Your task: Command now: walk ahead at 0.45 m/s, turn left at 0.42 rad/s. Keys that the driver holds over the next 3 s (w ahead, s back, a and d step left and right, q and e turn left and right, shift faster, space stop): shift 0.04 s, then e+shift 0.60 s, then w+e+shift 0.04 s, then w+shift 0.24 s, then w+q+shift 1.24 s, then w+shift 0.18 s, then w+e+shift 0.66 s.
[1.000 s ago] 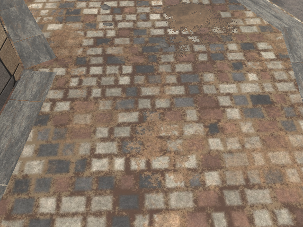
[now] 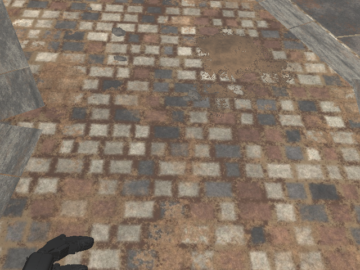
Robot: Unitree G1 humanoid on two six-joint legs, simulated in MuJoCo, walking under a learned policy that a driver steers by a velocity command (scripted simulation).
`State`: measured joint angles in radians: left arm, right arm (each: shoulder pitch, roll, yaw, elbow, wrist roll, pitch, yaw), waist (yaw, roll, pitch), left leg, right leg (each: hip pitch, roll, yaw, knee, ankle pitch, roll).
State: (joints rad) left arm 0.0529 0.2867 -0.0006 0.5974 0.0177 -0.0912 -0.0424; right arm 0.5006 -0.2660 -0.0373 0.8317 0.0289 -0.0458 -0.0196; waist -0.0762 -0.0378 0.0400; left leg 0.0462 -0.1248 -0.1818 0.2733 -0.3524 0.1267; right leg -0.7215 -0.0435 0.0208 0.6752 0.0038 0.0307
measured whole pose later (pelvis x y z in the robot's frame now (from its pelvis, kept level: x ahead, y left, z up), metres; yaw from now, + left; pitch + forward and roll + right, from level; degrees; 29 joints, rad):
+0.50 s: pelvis +0.24 +0.00 +0.00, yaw -14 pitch +2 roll +0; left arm 0.26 0.33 0.08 0.68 -0.03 0.04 0.04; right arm 0.04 -0.27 -0.01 0.62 -0.01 -0.02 -0.04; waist 0.07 0.01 0.05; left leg -0.52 -0.06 -0.22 0.69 -0.24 -0.09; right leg -0.37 0.19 0.27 0.46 -0.10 -0.04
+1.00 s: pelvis +0.32 -0.04 +0.00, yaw -32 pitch +3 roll +1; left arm 0.20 0.30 0.03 0.61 0.03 0.00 -0.06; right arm 0.42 -0.31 -0.07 0.77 -0.02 -0.02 0.02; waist -0.08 0.00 -0.09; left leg -0.21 0.06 0.03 0.45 -0.31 -0.01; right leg -0.30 -0.02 -0.03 0.54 -0.33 -0.04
